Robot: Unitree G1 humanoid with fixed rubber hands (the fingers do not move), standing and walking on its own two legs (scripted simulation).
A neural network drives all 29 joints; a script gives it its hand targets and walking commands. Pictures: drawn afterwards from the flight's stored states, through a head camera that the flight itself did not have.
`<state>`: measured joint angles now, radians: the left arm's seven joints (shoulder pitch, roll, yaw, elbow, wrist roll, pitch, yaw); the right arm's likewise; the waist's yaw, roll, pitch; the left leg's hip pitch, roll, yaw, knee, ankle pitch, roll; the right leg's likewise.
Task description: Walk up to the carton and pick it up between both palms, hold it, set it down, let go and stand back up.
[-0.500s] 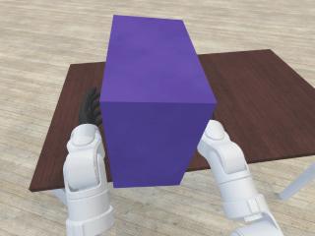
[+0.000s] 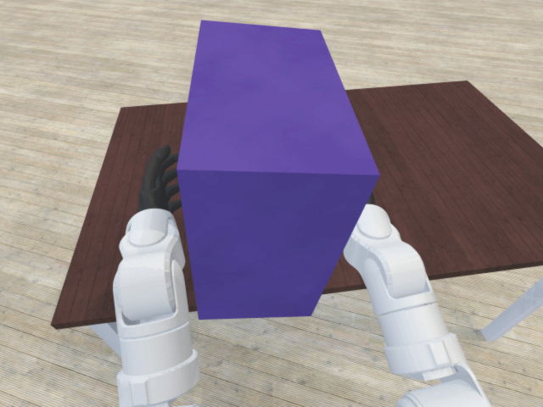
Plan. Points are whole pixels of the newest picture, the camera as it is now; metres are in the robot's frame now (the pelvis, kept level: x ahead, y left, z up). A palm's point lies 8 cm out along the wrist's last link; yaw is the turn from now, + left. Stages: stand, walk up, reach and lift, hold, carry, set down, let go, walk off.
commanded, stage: hold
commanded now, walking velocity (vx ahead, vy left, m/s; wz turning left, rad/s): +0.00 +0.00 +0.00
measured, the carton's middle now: (259, 176) +0.41 +0.00 +0.15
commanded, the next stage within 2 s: none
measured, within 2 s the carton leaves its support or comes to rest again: neither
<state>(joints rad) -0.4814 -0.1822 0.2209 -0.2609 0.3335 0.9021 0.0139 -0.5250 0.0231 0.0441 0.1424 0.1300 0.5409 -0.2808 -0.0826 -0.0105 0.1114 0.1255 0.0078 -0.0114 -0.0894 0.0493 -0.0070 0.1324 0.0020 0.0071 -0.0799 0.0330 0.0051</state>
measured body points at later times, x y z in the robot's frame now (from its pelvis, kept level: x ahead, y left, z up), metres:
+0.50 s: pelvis +0.00 +0.00 +0.00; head +0.01 +0.00 +0.45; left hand +0.36 +0.13 +0.17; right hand +0.36 -0.13 +0.14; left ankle +0.01 +0.12 -0.76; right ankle +0.00 -0.12 -0.76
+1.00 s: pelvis +0.00 +0.00 +0.00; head +0.01 +0.00 +0.45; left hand +0.35 +0.13 +0.17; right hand +0.36 -0.13 +0.14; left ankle +0.01 +0.12 -0.76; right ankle +0.00 -0.12 -0.76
